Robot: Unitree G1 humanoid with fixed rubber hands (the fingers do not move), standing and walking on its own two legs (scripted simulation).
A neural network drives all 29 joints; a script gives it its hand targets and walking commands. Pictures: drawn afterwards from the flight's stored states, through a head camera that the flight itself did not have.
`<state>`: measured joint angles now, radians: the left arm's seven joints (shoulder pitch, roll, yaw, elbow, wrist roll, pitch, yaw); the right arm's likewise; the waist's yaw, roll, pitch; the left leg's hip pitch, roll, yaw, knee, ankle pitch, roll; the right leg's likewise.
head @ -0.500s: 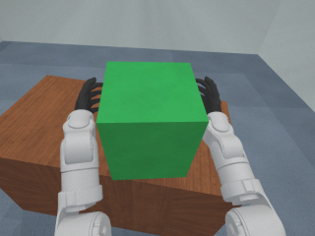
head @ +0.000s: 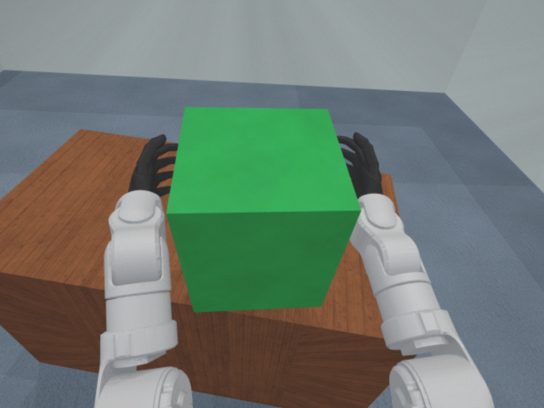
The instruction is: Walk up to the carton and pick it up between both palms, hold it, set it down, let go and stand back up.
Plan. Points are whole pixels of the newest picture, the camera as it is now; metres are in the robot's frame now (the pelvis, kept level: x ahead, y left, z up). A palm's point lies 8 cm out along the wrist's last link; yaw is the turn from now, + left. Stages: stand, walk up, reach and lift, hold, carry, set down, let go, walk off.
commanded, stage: hold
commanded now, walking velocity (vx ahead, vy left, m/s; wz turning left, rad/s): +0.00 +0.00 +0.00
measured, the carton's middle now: (258, 214) +0.38 +0.00 +0.12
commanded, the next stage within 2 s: set down in 0.08 s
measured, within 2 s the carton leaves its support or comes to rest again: neither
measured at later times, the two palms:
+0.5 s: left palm (143, 187) +0.37 +0.16 +0.18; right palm (356, 184) +0.37 -0.14 +0.18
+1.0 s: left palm (166, 202) +0.40 +0.14 +0.12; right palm (357, 196) +0.39 -0.16 +0.14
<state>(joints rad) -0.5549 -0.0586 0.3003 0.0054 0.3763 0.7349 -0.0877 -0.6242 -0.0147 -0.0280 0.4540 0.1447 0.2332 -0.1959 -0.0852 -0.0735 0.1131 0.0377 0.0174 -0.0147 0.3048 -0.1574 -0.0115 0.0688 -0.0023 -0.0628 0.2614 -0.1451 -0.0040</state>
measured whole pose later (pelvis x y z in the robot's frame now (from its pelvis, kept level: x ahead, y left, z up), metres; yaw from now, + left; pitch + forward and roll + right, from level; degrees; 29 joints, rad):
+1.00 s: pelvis +0.03 +0.00 +0.00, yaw +0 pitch -6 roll -1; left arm -0.51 -0.09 0.27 0.25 0.34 0.37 -0.01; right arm -0.57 -0.02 -0.10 0.65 0.04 -0.14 -0.15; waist -0.05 -0.07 0.10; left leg -0.01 0.02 -0.02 0.31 -0.19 -0.02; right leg 0.04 0.00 -0.07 0.23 -0.16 0.00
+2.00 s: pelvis +0.03 +0.00 +0.00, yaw -2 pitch +4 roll +0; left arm -0.68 -0.09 0.42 0.79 0.34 0.00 0.04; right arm -0.71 0.03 -0.48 0.95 -0.31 -0.34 -0.04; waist 0.00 -0.03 0.01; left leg -0.19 0.03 0.02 0.29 -0.17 -0.02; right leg -0.17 0.01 -0.04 0.25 -0.14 -0.01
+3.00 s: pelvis +0.03 +0.00 +0.00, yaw -3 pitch +18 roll +0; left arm -0.79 -0.06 0.52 1.08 0.38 -0.25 0.10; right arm -0.81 0.03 -0.65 1.04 -0.47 -0.42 0.00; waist -0.01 0.00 -0.10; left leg -0.48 0.03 0.04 0.33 -0.15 -0.02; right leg -0.48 0.01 -0.02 0.32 -0.14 -0.01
